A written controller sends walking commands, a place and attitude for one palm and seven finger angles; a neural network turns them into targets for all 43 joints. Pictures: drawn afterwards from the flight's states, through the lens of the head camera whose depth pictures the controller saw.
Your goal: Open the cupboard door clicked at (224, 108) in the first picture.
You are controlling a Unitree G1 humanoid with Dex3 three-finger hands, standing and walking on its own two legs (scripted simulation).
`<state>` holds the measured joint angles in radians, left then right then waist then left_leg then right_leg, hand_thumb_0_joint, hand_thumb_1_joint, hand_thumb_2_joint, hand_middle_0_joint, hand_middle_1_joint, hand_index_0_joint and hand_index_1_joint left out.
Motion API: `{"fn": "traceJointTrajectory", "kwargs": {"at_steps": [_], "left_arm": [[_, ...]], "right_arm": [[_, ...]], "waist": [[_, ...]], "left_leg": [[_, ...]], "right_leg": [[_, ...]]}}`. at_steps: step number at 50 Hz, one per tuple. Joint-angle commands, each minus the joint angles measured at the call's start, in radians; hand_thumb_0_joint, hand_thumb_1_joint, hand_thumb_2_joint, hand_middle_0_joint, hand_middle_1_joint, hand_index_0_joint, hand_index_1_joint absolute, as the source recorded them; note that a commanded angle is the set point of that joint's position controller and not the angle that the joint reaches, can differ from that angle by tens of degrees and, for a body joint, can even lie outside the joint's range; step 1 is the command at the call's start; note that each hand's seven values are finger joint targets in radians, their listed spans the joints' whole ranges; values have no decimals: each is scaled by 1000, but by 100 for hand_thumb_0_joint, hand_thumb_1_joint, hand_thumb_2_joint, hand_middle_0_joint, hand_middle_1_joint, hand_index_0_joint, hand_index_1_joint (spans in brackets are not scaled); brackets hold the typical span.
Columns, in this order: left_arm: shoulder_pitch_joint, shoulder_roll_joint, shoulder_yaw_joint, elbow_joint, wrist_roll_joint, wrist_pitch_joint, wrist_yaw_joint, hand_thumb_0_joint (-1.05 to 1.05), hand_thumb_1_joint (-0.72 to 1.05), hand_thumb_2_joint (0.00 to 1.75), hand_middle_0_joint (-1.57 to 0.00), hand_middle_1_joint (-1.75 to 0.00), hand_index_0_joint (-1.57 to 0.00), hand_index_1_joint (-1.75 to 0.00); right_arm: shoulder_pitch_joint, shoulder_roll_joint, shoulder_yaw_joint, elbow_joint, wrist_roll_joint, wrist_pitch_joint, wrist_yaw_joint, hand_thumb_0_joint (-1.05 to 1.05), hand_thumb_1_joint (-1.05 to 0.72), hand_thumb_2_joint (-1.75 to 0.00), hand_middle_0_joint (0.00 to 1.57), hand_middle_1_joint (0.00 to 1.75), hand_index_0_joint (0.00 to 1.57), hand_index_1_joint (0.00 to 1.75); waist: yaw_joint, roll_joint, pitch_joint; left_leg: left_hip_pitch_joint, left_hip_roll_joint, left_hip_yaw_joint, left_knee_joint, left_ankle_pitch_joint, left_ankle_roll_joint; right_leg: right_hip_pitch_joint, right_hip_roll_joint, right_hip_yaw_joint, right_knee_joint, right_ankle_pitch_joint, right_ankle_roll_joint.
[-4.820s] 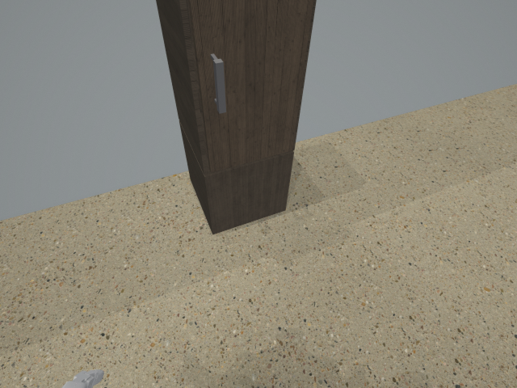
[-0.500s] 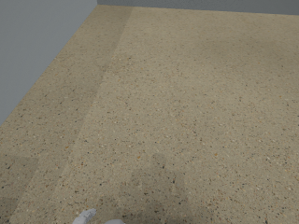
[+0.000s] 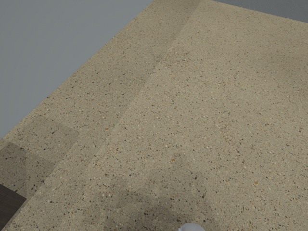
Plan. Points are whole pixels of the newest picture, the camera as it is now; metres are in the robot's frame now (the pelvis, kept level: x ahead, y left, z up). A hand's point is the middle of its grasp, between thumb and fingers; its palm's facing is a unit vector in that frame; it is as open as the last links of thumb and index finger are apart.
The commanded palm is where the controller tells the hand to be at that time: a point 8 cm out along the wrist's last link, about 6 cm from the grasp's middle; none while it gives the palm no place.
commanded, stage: turn to face it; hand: left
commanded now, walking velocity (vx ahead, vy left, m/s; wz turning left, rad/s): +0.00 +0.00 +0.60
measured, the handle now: out of the picture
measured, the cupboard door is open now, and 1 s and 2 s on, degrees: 0 0 0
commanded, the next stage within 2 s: take the last steps up to it in 1.78 s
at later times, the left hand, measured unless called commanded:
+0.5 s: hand out of the picture +0.00 +0.13 -0.14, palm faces +0.34 -0.90 -0.28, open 7.4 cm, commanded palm none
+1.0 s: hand out of the picture -0.12 +0.21 -0.17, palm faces +0.63 -0.74 -0.24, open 7.4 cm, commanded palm none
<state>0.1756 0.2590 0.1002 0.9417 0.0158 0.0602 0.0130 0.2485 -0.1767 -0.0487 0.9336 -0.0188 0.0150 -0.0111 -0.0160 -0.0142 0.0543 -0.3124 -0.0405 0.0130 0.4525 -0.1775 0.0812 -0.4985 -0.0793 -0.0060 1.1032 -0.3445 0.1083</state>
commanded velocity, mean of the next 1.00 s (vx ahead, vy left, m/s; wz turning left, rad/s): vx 0.00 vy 0.00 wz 0.60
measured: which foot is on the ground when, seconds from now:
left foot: down 0.00-0.26, up 0.28-0.72, down 0.74-1.00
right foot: up 0.00-0.24, down 0.26-0.76, up 0.78-1.00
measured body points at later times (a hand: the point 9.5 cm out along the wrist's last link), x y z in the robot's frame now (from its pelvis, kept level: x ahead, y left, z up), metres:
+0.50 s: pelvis -0.01 -0.08 +0.00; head +0.02 -0.10 +0.45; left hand -0.02 +0.18 -0.12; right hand +0.13 -0.32 -0.15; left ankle -0.08 +0.07 -0.64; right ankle +0.00 -0.17 -0.74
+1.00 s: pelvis -0.05 -0.02 +0.00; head -0.03 +0.03 +0.45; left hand -0.15 +0.24 -0.15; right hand +0.19 -0.16 -0.12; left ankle -0.09 +0.04 -0.74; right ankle +0.04 -0.18 -0.65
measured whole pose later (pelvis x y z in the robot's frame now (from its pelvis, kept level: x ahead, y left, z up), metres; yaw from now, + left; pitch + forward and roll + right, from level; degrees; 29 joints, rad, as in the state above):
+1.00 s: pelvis -0.05 -0.02 +0.00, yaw +37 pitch +0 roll -2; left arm 0.18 0.28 0.08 0.91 0.02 0.05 0.00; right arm 0.15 -0.21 -0.04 0.90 -0.01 0.03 0.00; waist 0.02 -0.03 0.08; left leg -0.23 -0.04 -0.02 0.47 -0.24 0.06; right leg -0.50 -0.12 -0.02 1.13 -0.36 0.11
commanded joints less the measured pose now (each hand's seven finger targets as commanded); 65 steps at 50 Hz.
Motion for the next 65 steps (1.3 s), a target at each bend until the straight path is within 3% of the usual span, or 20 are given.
{"fn": "traceJointTrajectory", "kwargs": {"at_steps": [1,7,11,12,13,14,15,17,20,29,33,35,36,38,39,45,56,62,64,65], "left_arm": [[-58,44,2,-105,-5,-25,9,0,90,90,-20,-30,-20,-30],[-37,38,-4,-118,-11,-30,16,0,90,90,-20,-30,-20,-30],[71,55,1,-104,-15,-42,20,0,90,90,-20,-30,-20,-30],[116,84,8,-98,-11,-48,24,0,90,90,-20,-30,-20,-30],[124,173,25,-110,7,-57,31,0,90,90,-20,-30,-20,-30],[68,227,26,-135,11,-53,31,0,90,90,-20,-30,-20,-30],[9,190,14,-156,4,-50,34,0,90,90,-20,-30,-20,-30],[-77,116,-5,-164,0,-66,27,0,90,90,-20,-30,-20,-30],[-16,83,-20,-143,0,-80,21,0,90,90,-20,-30,-20,-30],[126,148,-5,-93,14,-65,20,0,90,90,-20,-30,-20,-30],[128,178,9,-87,15,-56,17,0,90,90,-20,-30,-20,-30],[111,182,13,-82,8,-52,14,0,90,90,-20,-30,-20,-30],[105,173,13,-87,-2,-49,11,0,90,90,-20,-30,-20,-30],[37,64,-16,-163,-7,-40,2,0,90,90,-20,-30,-20,-30],[-7,94,-14,-172,1,-28,9,0,90,90,-20,-30,-20,-30],[36,93,4,-97,3,-25,-6,0,90,90,-20,-30,-20,-30],[-107,72,-10,-167,-6,-31,9,0,90,90,-20,-30,-20,-30],[-36,68,-16,-164,-19,-47,17,0,90,90,-20,-30,-20,-30],[41,122,-5,-146,-15,-66,23,0,90,90,-20,-30,-20,-30],[54,214,13,-148,1,-72,32,0,90,90,-20,-30,-20,-30]], "right_arm": [[55,-221,-68,-52,-5,-12,-7,0,-90,-90,20,30,20,30],[12,-235,-80,-60,-8,7,-1,0,-90,-90,20,30,20,30],[-55,-229,-87,-89,-3,16,8,0,-90,-90,20,30,20,30],[-69,-205,-84,-98,4,18,12,0,-90,-90,20,30,20,30],[-51,-136,-78,-113,13,20,17,0,-90,-90,20,30,20,30],[-61,-145,-82,-133,1,19,14,0,-90,-90,20,30,20,30],[-66,-181,-88,-128,-10,23,19,0,-90,-90,20,30,20,30],[-38,-166,-86,-77,-13,41,30,0,-90,-90,20,30,20,30],[-24,-142,-74,-63,-6,40,39,0,-90,-90,20,30,20,30],[-191,-138,-47,-106,2,44,42,0,-90,-90,20,30,20,30],[-183,-134,-33,-113,7,25,40,0,-90,-90,20,30,20,30],[-122,-155,-38,-104,5,16,37,0,-90,-90,20,30,20,30],[-56,-194,-49,-86,2,8,37,0,-90,-90,20,30,20,30],[74,-386,-96,-62,8,1,20,0,-90,-90,20,30,20,30],[94,-365,-87,-45,9,9,18,0,-90,-90,20,30,20,30],[-91,-252,-54,-97,3,-9,0,0,-90,-90,20,30,20,30],[13,-251,-69,-73,-6,-1,-2,0,-90,-90,20,30,20,30],[-15,-249,-75,-83,-5,6,-2,0,-90,-90,20,30,20,30],[-24,-209,-71,-91,11,5,6,0,-90,-90,20,30,20,30],[6,-137,-60,-106,19,3,8,0,-90,-90,20,30,20,30]], "waist": [[-33,119,-121],[-25,174,-118],[24,161,-139],[50,99,-149],[55,-184,-139],[49,-300,-96],[23,-168,-66],[-30,-139,13],[-21,-136,9],[61,-194,-38],[72,-236,-97],[35,-204,-134],[-5,-115,-173],[-79,335,-219],[-80,209,-189],[8,149,-93],[-34,166,-86],[3,169,-146],[45,40,-177],[47,-264,-192]], "left_leg": [[217,282,-357,-137,235,94],[118,248,-445,-121,169,96],[-17,165,-431,-69,120,31],[-122,116,-389,-2,6,-18],[-311,-6,-217,222,-240,-98],[-363,-64,-91,478,-384,-138],[-307,-7,-124,628,-353,-123],[-297,32,-96,743,-225,-139],[-321,49,-45,770,-155,-166],[-224,79,42,494,-255,-172],[-100,59,101,268,-252,-143],[19,52,115,78,-125,-130],[180,69,81,-50,35,-112],[418,468,-412,-72,736,109],[363,472,-317,-50,658,134],[196,248,-193,-108,412,43],[215,251,-397,-80,413,104],[127,196,-462,6,496,71],[-70,116,-401,121,226,-20],[-280,-30,-186,339,-265,-112]], "right_leg": [[-60,-5,23,-110,-60,-2],[85,41,24,-294,-97,-27],[329,73,-7,-595,43,-49],[456,17,30,-747,94,-67],[553,-236,278,-891,-40,-150],[425,-434,451,-919,-3,-249],[295,-411,354,-905,13,-267],[242,-273,190,-870,116,-208],[345,-216,9,-777,453,-181],[452,-285,-58,-719,575,-222],[479,-297,-101,-638,650,-211],[460,-285,-158,-538,621,-166],[364,-265,-188,-402,543,-122],[-99,-56,-134,-16,-345,-4],[-88,-81,-62,51,-305,-23],[-53,-53,-14,83,-15,-1],[-14,11,20,-179,-91,3],[231,76,10,-502,-4,-28],[512,-25,82,-766,209,-49],[657,-320,338,-812,346,-147]]}}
